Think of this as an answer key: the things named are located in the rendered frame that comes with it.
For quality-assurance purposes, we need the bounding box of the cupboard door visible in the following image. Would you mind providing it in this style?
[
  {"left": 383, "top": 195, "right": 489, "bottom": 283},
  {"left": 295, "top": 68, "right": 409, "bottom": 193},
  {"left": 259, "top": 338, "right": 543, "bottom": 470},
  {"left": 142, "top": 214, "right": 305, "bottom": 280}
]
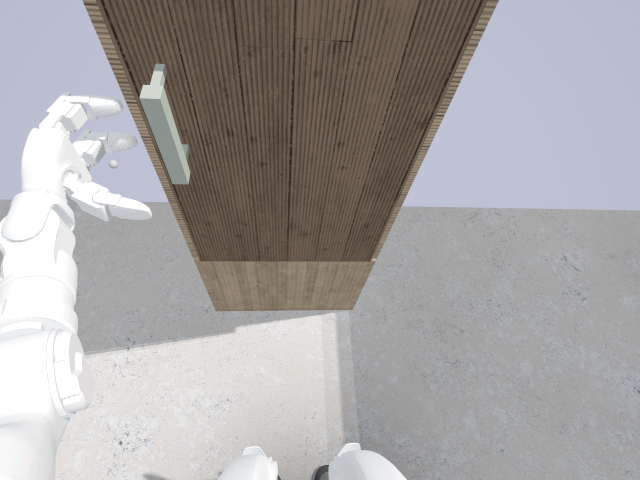
[{"left": 96, "top": 0, "right": 488, "bottom": 262}]

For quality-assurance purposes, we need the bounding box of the right robot shin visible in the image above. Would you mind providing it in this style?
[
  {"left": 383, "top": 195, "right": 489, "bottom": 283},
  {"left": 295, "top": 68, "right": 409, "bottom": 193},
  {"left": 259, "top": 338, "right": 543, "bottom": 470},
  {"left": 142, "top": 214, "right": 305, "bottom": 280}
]
[{"left": 336, "top": 443, "right": 361, "bottom": 457}]

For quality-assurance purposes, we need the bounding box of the handle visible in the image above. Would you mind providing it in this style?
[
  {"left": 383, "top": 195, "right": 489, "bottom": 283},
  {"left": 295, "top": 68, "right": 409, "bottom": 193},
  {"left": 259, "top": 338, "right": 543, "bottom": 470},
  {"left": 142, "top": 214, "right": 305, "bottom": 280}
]
[{"left": 139, "top": 64, "right": 190, "bottom": 184}]

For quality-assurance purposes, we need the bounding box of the robot left forearm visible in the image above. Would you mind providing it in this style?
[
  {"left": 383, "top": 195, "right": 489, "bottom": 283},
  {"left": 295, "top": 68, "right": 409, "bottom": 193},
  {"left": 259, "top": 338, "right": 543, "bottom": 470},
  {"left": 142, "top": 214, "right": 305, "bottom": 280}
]
[{"left": 0, "top": 191, "right": 78, "bottom": 340}]

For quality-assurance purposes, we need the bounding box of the robot left hand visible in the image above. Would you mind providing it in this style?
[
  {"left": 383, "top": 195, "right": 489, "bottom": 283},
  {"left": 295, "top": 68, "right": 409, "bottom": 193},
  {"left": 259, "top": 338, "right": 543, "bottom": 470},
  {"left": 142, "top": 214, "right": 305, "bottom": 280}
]
[{"left": 21, "top": 92, "right": 152, "bottom": 221}]

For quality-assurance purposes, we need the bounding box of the left robot upper arm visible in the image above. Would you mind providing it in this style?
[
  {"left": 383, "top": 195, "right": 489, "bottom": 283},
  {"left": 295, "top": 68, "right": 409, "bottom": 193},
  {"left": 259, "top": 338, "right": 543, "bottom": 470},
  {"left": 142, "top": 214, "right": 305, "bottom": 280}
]
[{"left": 0, "top": 328, "right": 94, "bottom": 480}]

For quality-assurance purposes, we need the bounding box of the robot left thigh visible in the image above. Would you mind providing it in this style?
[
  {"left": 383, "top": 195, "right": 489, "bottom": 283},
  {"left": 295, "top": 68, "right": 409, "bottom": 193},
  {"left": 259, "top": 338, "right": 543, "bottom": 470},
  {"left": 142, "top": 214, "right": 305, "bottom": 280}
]
[{"left": 217, "top": 454, "right": 278, "bottom": 480}]

